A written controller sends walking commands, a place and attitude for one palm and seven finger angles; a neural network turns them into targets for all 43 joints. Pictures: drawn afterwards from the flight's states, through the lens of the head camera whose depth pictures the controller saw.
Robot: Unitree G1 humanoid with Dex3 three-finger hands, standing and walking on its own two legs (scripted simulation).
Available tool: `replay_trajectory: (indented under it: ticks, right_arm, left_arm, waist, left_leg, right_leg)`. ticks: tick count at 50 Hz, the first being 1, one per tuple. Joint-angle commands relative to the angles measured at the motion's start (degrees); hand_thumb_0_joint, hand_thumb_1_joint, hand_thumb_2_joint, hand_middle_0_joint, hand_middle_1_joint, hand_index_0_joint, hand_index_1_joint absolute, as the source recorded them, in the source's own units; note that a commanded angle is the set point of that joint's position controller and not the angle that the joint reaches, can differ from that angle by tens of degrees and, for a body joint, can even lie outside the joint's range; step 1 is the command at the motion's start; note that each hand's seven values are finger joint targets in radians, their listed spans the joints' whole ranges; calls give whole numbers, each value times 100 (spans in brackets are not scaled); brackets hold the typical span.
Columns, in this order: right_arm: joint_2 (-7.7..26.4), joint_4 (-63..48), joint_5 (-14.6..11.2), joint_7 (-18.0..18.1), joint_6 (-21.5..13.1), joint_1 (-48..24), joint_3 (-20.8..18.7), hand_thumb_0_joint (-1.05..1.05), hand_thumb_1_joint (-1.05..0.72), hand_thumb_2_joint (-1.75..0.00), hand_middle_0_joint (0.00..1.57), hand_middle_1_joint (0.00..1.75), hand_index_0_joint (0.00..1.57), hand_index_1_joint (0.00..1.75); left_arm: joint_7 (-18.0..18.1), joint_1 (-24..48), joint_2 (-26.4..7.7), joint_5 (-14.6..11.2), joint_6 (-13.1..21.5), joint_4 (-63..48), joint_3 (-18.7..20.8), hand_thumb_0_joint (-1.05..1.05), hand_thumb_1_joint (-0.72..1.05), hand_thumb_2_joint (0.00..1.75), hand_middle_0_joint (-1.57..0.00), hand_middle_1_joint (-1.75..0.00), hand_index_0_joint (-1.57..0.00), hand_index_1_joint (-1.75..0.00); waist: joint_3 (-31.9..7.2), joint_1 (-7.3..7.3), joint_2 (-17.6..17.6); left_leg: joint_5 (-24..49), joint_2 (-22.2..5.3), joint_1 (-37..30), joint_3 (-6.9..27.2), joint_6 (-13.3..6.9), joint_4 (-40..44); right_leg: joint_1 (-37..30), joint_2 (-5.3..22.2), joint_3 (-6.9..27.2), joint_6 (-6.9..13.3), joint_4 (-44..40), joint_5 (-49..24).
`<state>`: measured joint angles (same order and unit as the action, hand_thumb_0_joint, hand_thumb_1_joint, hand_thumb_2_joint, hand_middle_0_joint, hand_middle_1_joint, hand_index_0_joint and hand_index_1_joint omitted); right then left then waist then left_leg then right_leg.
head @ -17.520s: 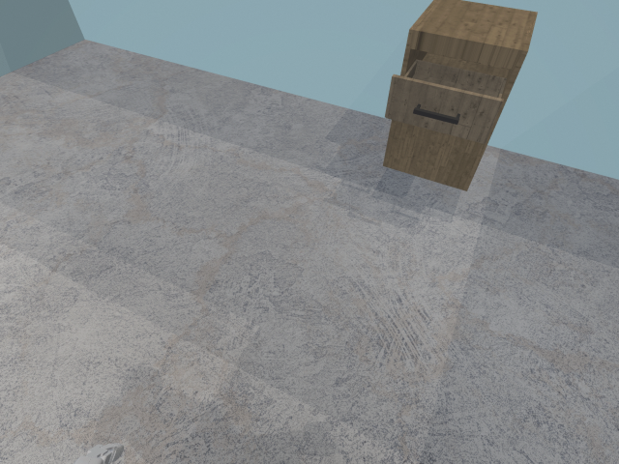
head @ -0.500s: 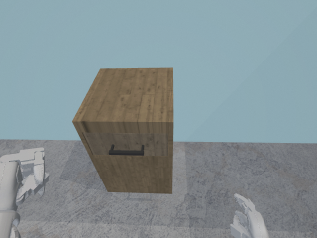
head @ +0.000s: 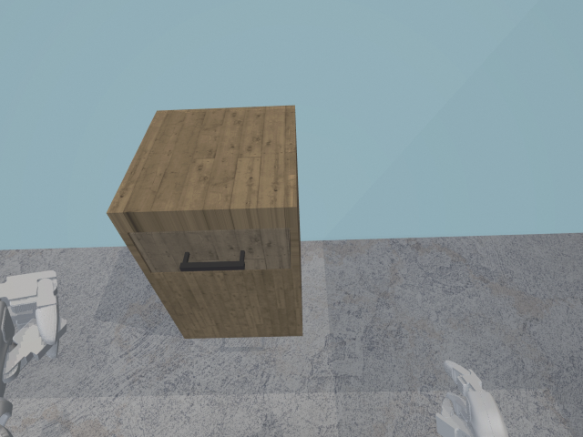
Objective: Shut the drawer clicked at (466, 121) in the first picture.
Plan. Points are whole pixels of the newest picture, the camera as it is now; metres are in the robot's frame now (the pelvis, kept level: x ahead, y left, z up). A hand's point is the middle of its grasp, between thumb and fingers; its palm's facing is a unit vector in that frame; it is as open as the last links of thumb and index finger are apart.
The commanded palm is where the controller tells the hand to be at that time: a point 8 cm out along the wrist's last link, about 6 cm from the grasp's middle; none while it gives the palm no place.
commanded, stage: step back with the hand held close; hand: left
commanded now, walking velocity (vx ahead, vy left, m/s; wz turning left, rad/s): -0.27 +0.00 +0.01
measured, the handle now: (213, 260) +0.57 +0.26 -0.25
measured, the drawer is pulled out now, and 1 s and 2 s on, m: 0.00 0.00 0.00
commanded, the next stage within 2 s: stop stepping back and stand still in 1.24 s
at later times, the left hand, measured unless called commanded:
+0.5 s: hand out of the picture +0.12 +0.28 +0.15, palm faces +0.35 -0.80 -0.48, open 3.2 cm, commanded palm +0.06 +0.32 +0.18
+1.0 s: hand out of the picture +0.08 +0.29 +0.17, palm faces +0.36 -0.82 -0.46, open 3.2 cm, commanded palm +0.01 +0.33 +0.18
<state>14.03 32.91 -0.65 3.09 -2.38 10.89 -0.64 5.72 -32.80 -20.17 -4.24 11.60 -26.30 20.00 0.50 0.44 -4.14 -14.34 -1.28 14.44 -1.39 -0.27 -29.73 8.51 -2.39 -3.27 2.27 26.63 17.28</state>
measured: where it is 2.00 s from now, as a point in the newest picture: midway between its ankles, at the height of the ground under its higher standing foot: outside the picture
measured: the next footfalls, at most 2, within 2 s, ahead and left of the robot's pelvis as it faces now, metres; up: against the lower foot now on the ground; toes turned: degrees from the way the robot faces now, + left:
right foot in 1.10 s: -0.21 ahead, -0.07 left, +0.00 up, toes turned +2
left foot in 1.60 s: -0.14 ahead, +0.15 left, +0.00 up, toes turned +3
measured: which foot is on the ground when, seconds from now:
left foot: down 0.00-1.00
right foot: down 0.00-0.82, up 0.84-1.00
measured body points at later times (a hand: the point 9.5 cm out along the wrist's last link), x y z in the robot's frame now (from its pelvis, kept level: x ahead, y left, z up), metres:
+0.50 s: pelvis -0.07 +0.03 -0.01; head -0.04 +0.04 +0.44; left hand +0.10 +0.32 +0.18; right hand +0.12 -0.19 -0.08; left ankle +0.02 +0.12 -0.74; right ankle -0.03 -0.09 -0.74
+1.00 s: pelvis -0.12 +0.05 -0.01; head -0.07 +0.09 +0.44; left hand +0.06 +0.34 +0.20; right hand +0.06 -0.18 -0.08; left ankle +0.02 +0.12 -0.74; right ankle -0.20 -0.10 -0.70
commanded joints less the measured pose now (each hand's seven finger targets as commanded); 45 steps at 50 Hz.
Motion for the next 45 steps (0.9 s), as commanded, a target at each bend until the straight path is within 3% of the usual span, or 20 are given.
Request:
replay_trajectory:
  ticks: [1,4,10,14,18,19,20,26,29,31,33,34,36,38,39,40,41,42,43,45]
  right_arm:
    - [525,-1052,-24,48,-127,-652,-234,0,-90,-90,20,30,20,30]
    - [535,-1109,-21,111,-83,-652,-251,0,-90,-90,20,30,20,30]
    - [530,-1077,-18,130,-91,-555,-295,0,-90,-90,20,30,20,30]
    - [569,-1058,-5,131,-167,-546,-308,0,-90,-90,20,30,20,30]
    - [600,-1106,0,129,-288,-520,-260,0,-90,-90,20,30,20,30]
    - [634,-1119,18,153,-334,-541,-262,0,-90,-90,20,30,20,30]
    - [603,-1122,9,163,-370,-523,-237,0,-90,-90,20,30,20,30]
    - [616,-1116,47,151,-563,-420,-236,0,-90,-90,20,30,20,30]
    - [593,-1088,42,108,-594,-341,-263,0,-90,-90,20,30,20,30]
    - [581,-1018,69,79,-593,-313,-278,0,-90,-90,20,30,20,30]
    - [558,-837,93,51,-588,-274,-307,0,-90,-90,20,30,20,30]
    - [552,-769,114,44,-577,-264,-318,0,-90,-90,20,30,20,30]
    - [491,-728,79,36,-543,-331,-321,0,-90,-90,20,30,20,30]
    - [525,-773,50,54,-529,-411,-314,0,-90,-90,20,30,20,30]
    - [592,-843,46,77,-567,-486,-304,0,-90,-90,20,30,20,30]
    - [655,-908,54,94,-629,-549,-277,0,-90,-90,20,30,20,30]
    - [645,-937,105,96,-685,-544,-299,0,-90,-90,20,30,20,30]
    - [596,-894,146,96,-715,-432,-326,0,-90,-90,20,30,20,30]
    - [577,-884,166,66,-756,-396,-366,0,-90,-90,20,30,20,30]
    - [500,-808,202,9,-848,-382,-345,0,-90,-90,20,30,20,30]
  left_arm:
    - [126,-426,-1032,-17,376,-1387,737,0,90,90,-140,-160,-140,-160]
    - [215,-460,-1295,-42,390,-1654,958,0,90,90,-140,-160,-140,-160]
    - [292,-678,-1155,-56,401,-1616,866,0,90,90,-140,-160,-140,-160]
    - [329,-663,-1133,-49,429,-1641,834,0,90,90,-140,-160,-140,-160]
    - [387,-530,-1113,7,514,-1760,810,0,90,90,-140,-160,-140,-160]
    - [400,-485,-1188,37,543,-1837,888,0,90,90,-140,-160,-140,-160]
    - [407,-466,-1154,69,570,-1831,886,0,90,90,-140,-160,-140,-160]
    - [370,-347,-1105,154,622,-1915,984,0,90,90,-140,-160,-140,-160]
    - [354,-398,-1188,133,635,-1963,1060,0,90,90,-140,-160,-140,-160]
    - [359,-194,-1100,111,692,-2026,897,0,90,90,-140,-160,-140,-160]
    - [418,-49,-1092,89,734,-1931,792,0,90,90,-140,-160,-140,-160]
    - [452,37,-1141,85,744,-1926,809,0,90,90,-140,-160,-140,-160]
    - [500,15,-1182,86,797,-1834,847,0,90,90,-140,-160,-140,-160]
    - [499,-48,-1274,74,859,-1903,950,0,90,90,-140,-160,-140,-160]
    - [483,-89,-1326,66,889,-2072,984,0,90,90,-140,-160,-140,-160]
    - [464,-209,-1334,120,917,-2098,1111,0,90,90,-140,-160,-140,-160]
    - [422,-174,-1311,194,946,-2164,1170,0,90,90,-140,-160,-140,-160]
    - [405,-45,-1432,185,955,-2255,1303,0,90,90,-140,-160,-140,-160]
    - [390,-24,-1448,171,967,-2304,1330,0,90,90,-140,-160,-140,-160]
    - [368,-221,-1325,88,984,-2308,1229,0,90,90,-140,-160,-140,-160]
  waist:
    - [-797,25,350]
    - [-931,34,275]
    - [-858,-29,206]
    - [-671,-67,100]
    - [-431,-98,-43]
    - [-406,-93,-273]
    - [-410,-88,-288]
    - [-486,-85,-427]
    - [-534,-114,19]
    - [-273,-181,438]
    - [-246,-229,796]
    - [-327,-251,846]
    - [-400,-256,833]
    - [-377,-228,437]
    - [-309,-215,-157]
    - [-416,-165,-894]
    - [-555,-124,-1316]
    - [-600,-153,-1034]
    - [-647,-149,-667]
    - [-755,-110,-449]
  left_leg:
    - [2011,-279,-362,335,-310,258]
    - [2109,-301,-241,385,-280,277]
    - [1672,-362,26,472,-277,353]
    - [676,-403,490,624,-296,570]
    - [-941,-547,1369,937,-395,1024]
    - [-1310,-612,1641,1011,-437,1169]
    - [-1617,-699,1959,1124,-489,1301]
    - [-2396,-918,2694,1394,-597,1444]
    - [-2166,-610,2427,1085,-481,831]
    - [-1775,-270,1820,833,-323,102]
    - [-1092,0,1015,638,-156,-746]
    - [-845,66,754,568,-87,-954]
    - [-633,68,590,586,-114,-806]
    - [-863,-178,777,903,-237,-77]
    - [-1256,-516,1239,1291,-335,676]
    - [-2236,-1159,2167,1995,-591,1717]
    - [-3049,-1622,2810,2515,-798,2315]
    - [-2953,-1772,2800,2587,-873,2436]
    - [-2526,-1752,2507,2410,-905,2197]
    - [-1563,-1517,1608,1916,-824,1804]
  right_leg:
    - [-31,715,562,-312,-260,-2608]
    - [-75,692,553,-286,-196,-2540]
    - [104,600,554,-276,-181,-1948]
    - [201,537,593,-237,-217,-1246]
    - [24,395,575,-226,23,-290]
    - [-116,327,576,-237,148,-184]
    - [-340,272,536,-258,364,-148]
    - [-720,49,559,-281,1024,-77]
    - [-311,260,950,-172,531,143]
    - [743,640,1450,34,-261,744]
    - [1637,1128,1840,310,-837,799]
    - [1772,1271,1833,395,-867,546]
    - [1789,1209,1496,331,-716,222]
    - [1646,793,1066,120,-319,397]
    - [1294,444,742,-20,234,560]
    - [336,-49,436,-206,1413,467]
    - [-234,-293,461,-273,2460,588]
    - [-158,-301,575,-268,3124,735]
    - [106,-275,652,-236,3321,907]
    - [632,-142,563,-194,2844,1248]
